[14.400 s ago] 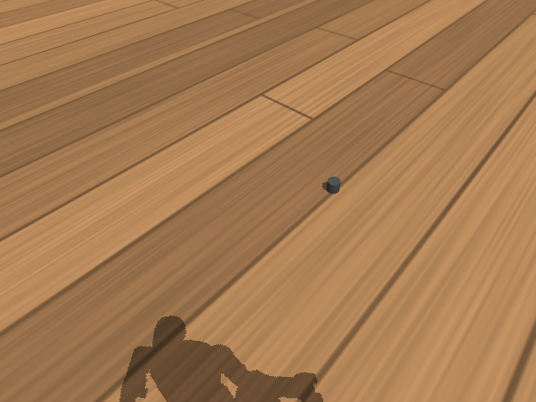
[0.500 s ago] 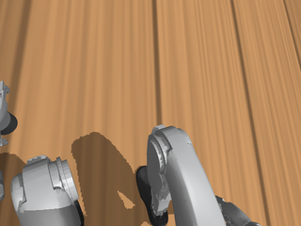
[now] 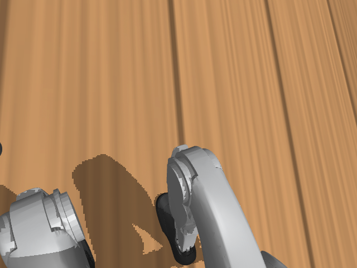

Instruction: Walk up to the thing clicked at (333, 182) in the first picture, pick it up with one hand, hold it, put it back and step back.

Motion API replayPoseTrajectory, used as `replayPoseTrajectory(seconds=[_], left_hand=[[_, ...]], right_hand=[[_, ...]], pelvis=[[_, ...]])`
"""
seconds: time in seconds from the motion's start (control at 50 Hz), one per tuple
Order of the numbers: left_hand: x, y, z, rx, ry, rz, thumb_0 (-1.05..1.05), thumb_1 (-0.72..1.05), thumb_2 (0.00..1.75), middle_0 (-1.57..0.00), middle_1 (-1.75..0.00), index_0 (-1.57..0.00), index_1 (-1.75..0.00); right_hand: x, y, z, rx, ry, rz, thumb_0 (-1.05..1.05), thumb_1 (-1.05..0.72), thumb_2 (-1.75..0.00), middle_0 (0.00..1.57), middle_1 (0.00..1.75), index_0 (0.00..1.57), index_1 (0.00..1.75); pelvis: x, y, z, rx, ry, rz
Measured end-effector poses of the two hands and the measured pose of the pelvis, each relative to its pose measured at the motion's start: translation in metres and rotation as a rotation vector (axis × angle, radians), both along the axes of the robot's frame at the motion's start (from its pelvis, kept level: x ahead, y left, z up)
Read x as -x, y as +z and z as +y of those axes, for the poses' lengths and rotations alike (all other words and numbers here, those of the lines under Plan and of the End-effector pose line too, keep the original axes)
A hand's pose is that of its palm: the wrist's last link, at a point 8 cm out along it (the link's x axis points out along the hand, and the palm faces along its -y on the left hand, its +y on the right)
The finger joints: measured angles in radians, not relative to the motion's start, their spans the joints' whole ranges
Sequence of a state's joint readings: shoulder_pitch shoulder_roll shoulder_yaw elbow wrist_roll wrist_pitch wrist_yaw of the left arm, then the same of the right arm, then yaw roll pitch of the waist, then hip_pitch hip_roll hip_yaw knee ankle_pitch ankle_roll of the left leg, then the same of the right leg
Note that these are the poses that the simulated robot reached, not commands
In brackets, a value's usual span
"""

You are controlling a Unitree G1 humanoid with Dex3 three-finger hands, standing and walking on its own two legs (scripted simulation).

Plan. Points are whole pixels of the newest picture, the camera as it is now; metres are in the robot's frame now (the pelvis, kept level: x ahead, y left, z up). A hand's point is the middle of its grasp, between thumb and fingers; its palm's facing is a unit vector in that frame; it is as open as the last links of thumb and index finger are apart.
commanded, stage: close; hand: left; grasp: from above
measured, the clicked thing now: out of the picture +0.42 +0.32 -0.26
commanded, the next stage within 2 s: settle in 1.74 s
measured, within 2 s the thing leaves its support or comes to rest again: neither
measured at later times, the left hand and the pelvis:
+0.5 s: hand out of the picture +0.41 +0.32 -0.24, palm faces -0.44 -0.18 -0.88, open 13.3 cm; pelvis +0.00 +0.00 +0.00, yaw -1 degrees
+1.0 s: hand out of the picture +0.42 +0.32 -0.24, palm faces -0.42 -0.18 -0.89, open 11.2 cm; pelvis -0.01 +0.00 +0.00, yaw -1 degrees
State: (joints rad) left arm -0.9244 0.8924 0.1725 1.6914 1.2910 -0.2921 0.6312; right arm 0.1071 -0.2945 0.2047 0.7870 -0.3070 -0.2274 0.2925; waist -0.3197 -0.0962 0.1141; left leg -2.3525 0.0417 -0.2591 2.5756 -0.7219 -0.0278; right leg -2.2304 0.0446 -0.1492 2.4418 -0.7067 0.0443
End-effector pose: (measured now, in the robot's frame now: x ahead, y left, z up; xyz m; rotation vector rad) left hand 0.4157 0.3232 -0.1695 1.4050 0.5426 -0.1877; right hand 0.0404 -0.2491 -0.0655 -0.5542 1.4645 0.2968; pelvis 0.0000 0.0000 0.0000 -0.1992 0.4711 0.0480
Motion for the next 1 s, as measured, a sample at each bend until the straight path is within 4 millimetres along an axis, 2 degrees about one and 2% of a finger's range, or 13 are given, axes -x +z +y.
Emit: replayPoseTrajectory(seconds=[0.18,0.28,0.48,0.62,0.8,0.9,1.0], left_hand=[[-0.001,-0.001,-0.014,-0.033,-0.038,-0.057,0.0,-0.5,1.05,-0.12,-0.98,-0.08,-1.01],[-0.005,-0.003,-0.014,-0.046,0.013,-0.061,0.0,-0.45,1.03,-0.15,-0.97,-0.12,-0.99],[-0.002,-0.013,0.001,-0.034,0.083,0.016,0.0,-0.38,0.93,-0.19,-0.93,-0.17,-0.94],[0.001,-0.015,-0.004,-0.014,0.014,0.003,0.0,-0.32,0.9,-0.22,-0.94,-0.22,-0.94],[-0.005,-0.008,-0.014,-0.033,-0.02,-0.062,0.0,-0.2,0.86,-0.28,-0.95,-0.3,-0.93],[-0.008,-0.004,-0.008,-0.045,0.046,-0.057,0.0,-0.15,0.83,-0.31,-0.94,-0.34,-0.91],[-0.006,-0.008,0.002,-0.042,0.092,-0.005,0.0,-0.11,0.79,-0.34,-0.92,-0.37,-0.89]], right_hand=[[-0.019,0.009,-0.009,0.018,0.072,-0.066,0.0,-0.9,-0.9,0.2,0.3,0.2,0.3],[-0.027,0.014,-0.014,0.023,0.089,-0.097,0.0,-0.9,-0.9,0.2,0.3,0.2,0.3],[-0.014,0.011,-0.01,0.002,0.073,-0.058,0.0,-0.9,-0.9,0.19,0.3,0.19,0.3],[-0.004,0.007,0.003,-0.026,0.072,-0.018,0.0,-0.9,-0.9,0.2,0.3,0.2,0.3],[-0.014,0.014,0.002,-0.019,0.089,-0.063,0.0,-0.9,-0.9,0.2,0.3,0.2,0.3],[-0.018,0.021,-0.004,-0.004,0.088,-0.098,0.0,-0.9,-0.9,0.2,0.3,0.2,0.3],[-0.014,0.023,-0.009,0.009,0.078,-0.095,0.0,-0.9,-0.9,0.2,0.3,0.2,0.3]], pelvis=[[0.003,-0.001,0.001,0.007,-0.006,-0.019],[0.004,-0.002,0.001,0.008,-0.01,-0.02],[0.004,-0.002,0.001,0.011,-0.01,-0.024],[0.003,-0.001,0.002,0.019,-0.013,-0.031],[0.005,0.001,0.004,0.028,-0.017,-0.033],[0.006,0.001,0.004,0.028,-0.015,-0.03],[0.006,0.0,0.004,0.026,-0.012,-0.03]])
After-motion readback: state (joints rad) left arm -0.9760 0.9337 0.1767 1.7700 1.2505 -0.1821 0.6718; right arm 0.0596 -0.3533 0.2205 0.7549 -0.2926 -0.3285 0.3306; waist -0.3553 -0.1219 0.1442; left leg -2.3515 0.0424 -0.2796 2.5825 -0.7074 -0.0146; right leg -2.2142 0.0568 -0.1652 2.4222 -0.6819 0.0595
